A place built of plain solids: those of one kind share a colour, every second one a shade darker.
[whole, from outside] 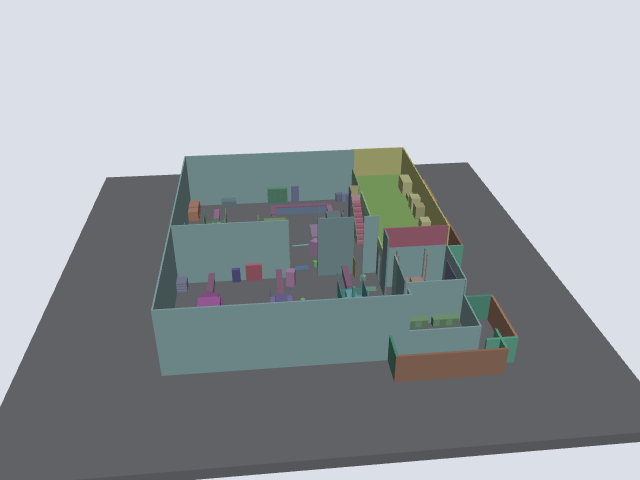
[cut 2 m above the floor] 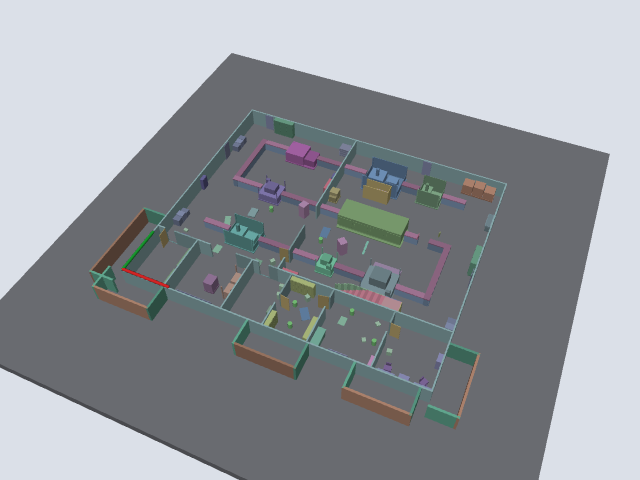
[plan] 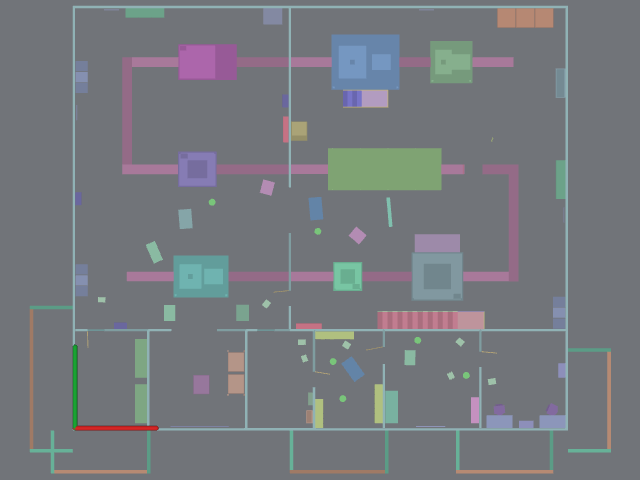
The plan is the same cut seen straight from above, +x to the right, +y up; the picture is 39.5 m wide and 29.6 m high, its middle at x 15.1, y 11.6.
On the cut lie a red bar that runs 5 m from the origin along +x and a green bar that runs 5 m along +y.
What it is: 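A trial; a factory floor where things are made along one folded line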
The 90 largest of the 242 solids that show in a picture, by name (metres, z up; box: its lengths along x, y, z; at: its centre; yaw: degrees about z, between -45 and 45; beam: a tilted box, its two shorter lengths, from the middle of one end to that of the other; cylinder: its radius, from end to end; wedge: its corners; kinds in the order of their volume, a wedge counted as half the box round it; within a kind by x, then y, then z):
{
 "wall_1": {"box": [0.15, 6.34, 2.95], "at": [-0.07, 3.02, 1.43]},
 "wall_2": {"box": [0.15, 20.15, 6.55], "at": [-0.07, 15.96, 3.23]},
 "wall_3": {"box": [4.81, 0.15, 2.95], "at": [2.25, -0.07, 1.43]},
 "wall_4": {"box": [2.69, 0.15, 6.55], "at": [3.16, 6.04, 3.23]},
 "wall_5": {"box": [0.15, 6.04, 4.55], "at": [4.51, 3.02, 2.23]},
 "wall_6": {"box": [1.43, 0.15, 6.55], "at": [5.22, 6.04, 3.23]},
 "wall_7": {"box": [13.54, 0.15, 6.55], "at": [6.62, 25.96, 3.23]},
 "wall_8": {"box": [6.34, 0.15, 4.55], "at": [7.53, -0.07, 2.23]},
 "wall_9": {"box": [1.81, 0.15, 6.55], "at": [9.64, 6.04, 3.23]},
 "wall_10": {"box": [0.15, 6.04, 4.55], "at": [10.55, 3.02, 2.23]},
 "wall_11": {"box": [4.48, 0.15, 2.95], "at": [12.64, -0.07, 1.43]},
 "wall_12": {"box": [0.15, 1.49, 6.55], "at": [13.24, 6.78, 3.23]},
 "wall_13": {"box": [0.15, 3.56, 6.55], "at": [13.24, 10.25, 3.23]},
 "wall_14": {"box": [0.15, 11.06, 6.55], "at": [13.24, 20.36, 3.23]},
 "wall_15": {"box": [4.61, 0.15, 2.95], "at": [16.89, -0.07, 1.43]},
 "wall_16": {"box": [4.31, 0.15, 3.11], "at": [16.89, 6.04, 1.5]},
 "wall_17": {"box": [0.15, 3.96, 2.95], "at": [19.04, 1.98, 1.43]},
 "wall_18": {"box": [17.3, 0.15, 6.55], "at": [21.74, 25.96, 3.23]},
 "wall_19": {"box": [6.25, 0.15, 2.95], "at": [22.02, -0.07, 1.43]},
 "wall_20": {"box": [5.95, 0.15, 3.11], "at": [22.02, 6.04, 1.5]},
 "wall_21": {"box": [0.15, 3.77, 2.95], "at": [24.99, 1.88, 1.43]},
 "wall_22": {"box": [5.55, 0.15, 2.95], "at": [27.61, -0.07, 1.43]},
 "wall_23": {"box": [5.25, 0.15, 3.11], "at": [27.61, 6.04, 1.5]},
 "wall_24": {"box": [0.15, 6.34, 2.95], "at": [30.32, 3.02, 1.43]},
 "wall_25": {"box": [0.15, 20.15, 6.55], "at": [30.32, 15.96, 3.23]},
 "pasteuriser_1": {"box": [7.0, 2.6, 0.15], "at": [19.1, 15.96, 0.03]},
 "pasteuriser_2": {"box": [6.64, 2.14, 0.35], "at": [19.1, 15.96, 0.28]},
 "pasteuriser_3": {"box": [6.84, 2.44, 1.45], "at": [19.1, 15.96, 1.18]},
 "conveyor_body_1": {"box": [0.48, 7.21, 0.97], "at": [3.2, 19.26, 0.43]},
 "conveyor_body_2": {"box": [3.44, 0.48, 0.97], "at": [4.62, 15.96, 0.43]},
 "conveyor_body_3": {"box": [2.9, 0.48, 0.97], "at": [4.63, 9.35, 0.43]},
 "conveyor_body_4": {"box": [3.2, 0.48, 0.97], "at": [4.78, 22.57, 0.43]},
 "conveyor_body_5": {"box": [4.54, 0.48, 0.97], "at": [10.99, 15.96, 0.43]},
 "conveyor_body_6": {"box": [4.08, 0.48, 0.97], "at": [11.5, 9.35, 0.43]},
 "conveyor_body_7": {"box": [3.58, 0.48, 0.97], "at": [11.75, 22.57, 0.43]},
 "conveyor_body_8": {"box": [2.66, 0.48, 0.97], "at": [14.27, 15.96, 0.43]},
 "conveyor_body_9": {"box": [2.71, 0.48, 0.97], "at": [14.58, 9.35, 0.43]},
 "conveyor_body_10": {"box": [3.06, 0.48, 0.97], "at": [19.23, 9.35, 0.43]},
 "conveyor_body_11": {"box": [3.4, 0.48, 0.97], "at": [25.64, 9.35, 0.43]},
 "conveyor_body_12": {"box": [0.48, 7.21, 0.97], "at": [27.04, 12.65, 0.43]},
 "yard_wall_1": {"box": [0.22, 9.05, 2.65], "at": [-2.69, 3.02, 1.27]},
 "yard_wall_2": {"box": [6.15, 0.22, 2.65], "at": [1.57, -2.69, 1.27]},
 "yard_wall_3": {"box": [6.09, 0.22, 2.65], "at": [16.27, -2.69, 1.27]},
 "yard_wall_4": {"box": [6.0, 0.22, 2.65], "at": [26.49, -2.69, 1.27]},
 "yard_wall_5": {"box": [0.22, 6.43, 2.65], "at": [32.93, 1.72, 1.27]},
 "mezz_deck_1": {"box": [19.69, 6.09, 0.15], "at": [20.39, 3.05, 2.98]},
 "yard_cheek_1": {"box": [2.65, 0.22, 2.65], "at": [-1.48, -1.39, 1.27]},
 "yard_cheek_2": {"box": [2.65, 0.22, 2.65], "at": [-1.48, 7.44, 1.27]},
 "yard_cheek_3": {"box": [0.22, 2.65, 2.65], "at": [-1.39, -1.48, 1.27]},
 "yard_cheek_4": {"box": [0.22, 2.65, 2.65], "at": [4.54, -1.48, 1.27]},
 "yard_cheek_5": {"box": [0.22, 2.65, 2.65], "at": [13.34, -1.48, 1.27]},
 "yard_cheek_6": {"box": [0.22, 2.65, 2.65], "at": [19.21, -1.48, 1.27]},
 "yard_cheek_7": {"box": [0.22, 2.65, 2.65], "at": [23.6, -1.48, 1.27]},
 "yard_cheek_8": {"box": [0.22, 2.65, 2.65], "at": [29.38, -1.48, 1.27]},
 "yard_cheek_9": {"box": [2.65, 0.22, 2.65], "at": [31.71, -1.39, 1.27]},
 "yard_cheek_10": {"box": [2.65, 0.22, 2.65], "at": [31.71, 4.82, 1.27]},
 "mezz_outer_1": {"box": [4.48, 0.15, 3.66], "at": [12.64, -0.07, 4.73]},
 "mezz_outer_2": {"box": [4.61, 0.15, 3.66], "at": [16.89, -0.07, 4.73]},
 "mezz_outer_3": {"box": [6.25, 0.15, 3.66], "at": [22.02, -0.07, 4.73]},
 "mezz_outer_4": {"box": [5.55, 0.15, 3.66], "at": [27.61, -0.07, 4.73]},
 "mezz_outer_5": {"box": [0.15, 6.34, 3.66], "at": [30.32, 3.02, 4.73]},
 "filler_1": {"box": [3.2, 3.0, 0.15], "at": [22.34, 9.35, 0.03]},
 "filler_2": {"box": [3.04, 2.84, 0.85], "at": [22.34, 9.35, 0.53]},
 "filler_3": {"box": [1.67, 1.56, 1.15], "at": [22.34, 9.35, 1.52]},
 "mezz_kept_1": {"box": [1.2, 1.0, 1.07], "at": [16.44, 0.51, 3.54]},
 "mezz_kept_2": {"box": [1.2, 1.0, 1.46], "at": [19.02, 0.51, 3.74]},
 "mezz_kept_3": {"box": [1.2, 1.0, 1.52], "at": [21.03, 0.51, 3.77]},
 "mezz_kept_4": {"box": [2.2, 1.1, 1.65], "at": [25.47, 0.56, 3.83]},
 "packer_1": {"box": [2.2, 2.04, 1.25], "at": [7.54, 22.57, 0.72]},
 "packer_2": {"box": [1.24, 1.63, 0.85], "at": [9.26, 22.57, 0.53]},
 "switch_panel_1": {"box": [2.4, 0.58, 2.0], "at": [4.3, 25.6, 1.1]},
 "switch_panel_2": {"box": [0.58, 2.4, 2.0], "at": [29.95, 15.32, 1.1]},
 "palletiser_1": {"box": [1.7, 2.01, 0.95], "at": [17.1, 22.57, 0.57]},
 "palletiser_2": {"box": [4.2, 3.4, 0.15], "at": [17.91, 22.57, 0.03]},
 "mezz_landing_1": {"box": [1.6, 1.08, 3.11], "at": [24.4, 6.63, 1.5]},
 "lockers_1": {"box": [0.48, 1.8, 1.7], "at": [15.04, 0.9, 0.95]},
 "lockers_2": {"box": [2.4, 0.48, 1.7], "at": [16.0, 5.73, 0.95]},
 "lockers_3": {"box": [0.48, 2.4, 1.7], "at": [18.73, 1.5, 0.95]},
 "labeller_1": {"box": [2.24, 2.04, 0.85], "at": [7.54, 15.96, 0.53]},
 "depalletiser_1": {"box": [1.36, 1.51, 0.95], "at": [7.11, 9.35, 0.57]},
 "depalletiser_2": {"box": [3.4, 2.6, 0.15], "at": [7.76, 9.35, 0.03]},
 "pallet_row_1": {"box": [1.09, 1.14, 1.14], "at": [26.6, 25.29, 0.72]},
 "pallet_row_2": {"box": [1.09, 1.14, 1.24], "at": [27.77, 25.29, 0.77]},
 "rinser_1": {"box": [1.64, 1.64, 0.85], "at": [16.81, 9.35, 0.53]},
 "mezz_parapet_1": {"box": [13.15, 0.15, 1.15], "at": [17.12, 6.04, 3.58]},
 "mezz_end_1": {"box": [0.15, 6.12, 2.06], "at": [10.55, 3.06, 5.53]},
 "staging_1": {"box": [1.64, 1.1, 0.9], "at": [18.49, 20.32, 0.4]},
 "stretch_wrapper_1": {"box": [1.02, 1.51, 0.95], "at": [22.71, 22.57, 0.57]},
 "lab_bench_1": {"box": [0.65, 2.34, 0.91], "at": [4.1, 1.5, 0.41]},
 "pallet_stack_1": {"box": [0.94, 1.12, 1.26], "at": [7.78, 2.68, 0.78]}
}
